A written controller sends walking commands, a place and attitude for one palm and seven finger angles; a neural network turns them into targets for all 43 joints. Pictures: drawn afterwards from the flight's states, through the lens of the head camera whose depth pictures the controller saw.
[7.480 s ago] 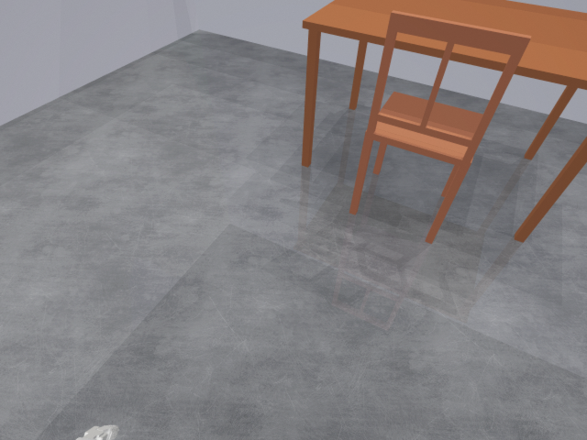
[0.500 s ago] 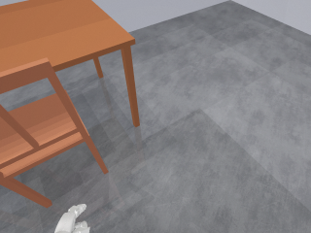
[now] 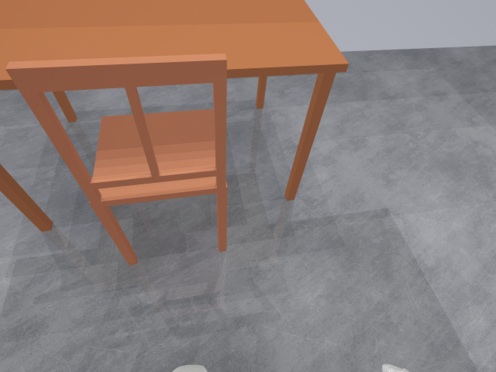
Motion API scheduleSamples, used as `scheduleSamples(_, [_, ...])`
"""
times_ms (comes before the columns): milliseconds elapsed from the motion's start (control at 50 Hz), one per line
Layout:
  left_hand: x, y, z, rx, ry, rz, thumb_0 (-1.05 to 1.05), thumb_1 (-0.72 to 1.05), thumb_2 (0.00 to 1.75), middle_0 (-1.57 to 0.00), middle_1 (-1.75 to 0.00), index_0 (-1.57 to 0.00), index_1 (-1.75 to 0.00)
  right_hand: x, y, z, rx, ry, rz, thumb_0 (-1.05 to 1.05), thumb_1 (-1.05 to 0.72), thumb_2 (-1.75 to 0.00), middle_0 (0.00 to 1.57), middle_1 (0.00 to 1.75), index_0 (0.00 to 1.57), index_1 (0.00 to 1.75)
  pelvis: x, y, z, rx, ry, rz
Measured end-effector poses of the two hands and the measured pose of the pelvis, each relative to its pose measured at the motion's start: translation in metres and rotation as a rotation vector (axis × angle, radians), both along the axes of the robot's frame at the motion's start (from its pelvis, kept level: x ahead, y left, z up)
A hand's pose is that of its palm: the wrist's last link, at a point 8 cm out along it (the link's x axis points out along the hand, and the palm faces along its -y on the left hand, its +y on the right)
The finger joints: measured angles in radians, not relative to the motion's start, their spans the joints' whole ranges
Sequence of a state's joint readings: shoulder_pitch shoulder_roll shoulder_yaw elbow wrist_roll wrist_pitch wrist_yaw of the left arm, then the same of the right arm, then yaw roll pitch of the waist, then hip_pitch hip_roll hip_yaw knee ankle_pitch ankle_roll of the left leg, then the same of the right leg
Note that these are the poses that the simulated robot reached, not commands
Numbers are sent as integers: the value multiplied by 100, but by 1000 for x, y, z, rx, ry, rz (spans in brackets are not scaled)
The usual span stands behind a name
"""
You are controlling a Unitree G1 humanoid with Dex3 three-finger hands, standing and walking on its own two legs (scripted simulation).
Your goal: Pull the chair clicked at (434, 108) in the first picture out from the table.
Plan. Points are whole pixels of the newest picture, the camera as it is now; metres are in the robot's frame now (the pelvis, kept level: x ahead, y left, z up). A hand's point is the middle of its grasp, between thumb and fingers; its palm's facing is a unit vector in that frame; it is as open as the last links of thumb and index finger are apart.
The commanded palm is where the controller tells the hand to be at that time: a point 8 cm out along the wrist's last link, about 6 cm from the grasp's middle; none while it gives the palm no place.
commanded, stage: turn to face it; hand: left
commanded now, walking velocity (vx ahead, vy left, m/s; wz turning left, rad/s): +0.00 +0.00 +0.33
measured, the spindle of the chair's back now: (144, 136) +0.61 +0.30 -0.06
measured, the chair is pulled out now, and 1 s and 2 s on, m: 0.00 0.00 0.00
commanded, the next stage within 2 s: take the last steps up to it in 0.32 s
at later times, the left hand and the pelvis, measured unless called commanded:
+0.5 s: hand out of the picture +0.05 +0.19 -0.13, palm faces +0.15 -0.95 -0.27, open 7.4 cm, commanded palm none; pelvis -0.01 -0.02 +0.01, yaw +7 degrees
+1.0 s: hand out of the picture -0.07 +0.15 -0.16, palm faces +0.29 -0.95 -0.11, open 7.4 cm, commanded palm none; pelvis +0.07 +0.03 +0.01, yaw +10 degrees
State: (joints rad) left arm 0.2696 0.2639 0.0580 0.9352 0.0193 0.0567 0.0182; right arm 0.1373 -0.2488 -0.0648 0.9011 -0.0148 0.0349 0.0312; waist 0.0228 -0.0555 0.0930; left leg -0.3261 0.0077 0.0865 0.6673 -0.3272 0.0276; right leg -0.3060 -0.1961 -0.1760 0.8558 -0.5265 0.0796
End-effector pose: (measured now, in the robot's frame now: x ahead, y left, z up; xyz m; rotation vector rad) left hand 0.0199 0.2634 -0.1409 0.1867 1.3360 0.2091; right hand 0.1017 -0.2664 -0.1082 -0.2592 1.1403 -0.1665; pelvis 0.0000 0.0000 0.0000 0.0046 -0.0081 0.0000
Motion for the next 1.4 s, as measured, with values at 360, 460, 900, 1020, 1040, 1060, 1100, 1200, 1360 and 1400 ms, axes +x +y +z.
scheduleSamples(360, [20,4,34,5,-139,52,0,90,89,-20,-30,-20,-30,-22,48,1,82,35,55,1,-90,-89,20,30,20,30,-8,10,21,-6,-14,99])
scheduleSamples(460, [22,-19,39,28,-179,51,0,90,89,-20,-30,-20,-30,-50,31,-20,121,109,35,1,-90,-89,20,30,20,30,-13,-8,16,19,-9,120])
scheduleSamples(900, [-103,-76,23,-132,159,307,0,90,89,-21,-30,-20,-30,13,42,-7,75,191,149,1,-91,-89,19,30,20,30,44,6,24,-14,14,214])
scheduleSamples(1020, [-91,-56,6,-196,275,281,0,90,89,-21,-30,-20,-30,71,90,-6,77,41,151,1,-91,-89,20,30,20,30,74,35,12,-7,10,170])
scheduleSamples(1040, [-80,-50,7,-193,272,264,0,90,89,-21,-30,-20,-30,75,93,-2,72,21,126,1,-92,-89,20,30,20,30,80,37,15,-6,8,163])
scheduleSamples(1060, [-66,-42,7,-189,258,248,0,90,89,-20,-30,-20,-30,78,93,1,65,11,106,0,-93,-89,20,30,20,30,85,40,17,-5,7,159])
scheduleSamples(1100, [-33,-27,9,-171,207,223,0,91,89,-20,-30,-20,-30,80,92,4,54,19,87,-1,-95,-89,20,30,20,30,97,44,21,-4,6,155])
scheduleSamples(1200, [64,5,14,-109,30,179,0,91,89,-20,-30,-20,-30,68,92,1,60,133,64,0,-94,-89,20,30,20,30,127,47,25,2,7,156])
scheduleSamples(1360, [203,16,24,-19,-128,65,0,91,90,-20,-30,-20,-30,54,83,-25,126,330,-23,1,-91,-89,20,30,20,30,185,31,13,14,-5,143])
scheduleSamples(1400, [228,12,19,5,-164,49,0,91,90,-20,-30,-20,-30,59,77,-38,144,369,-38,1,-91,-89,20,30,20,30,202,23,3,23,-6,144])
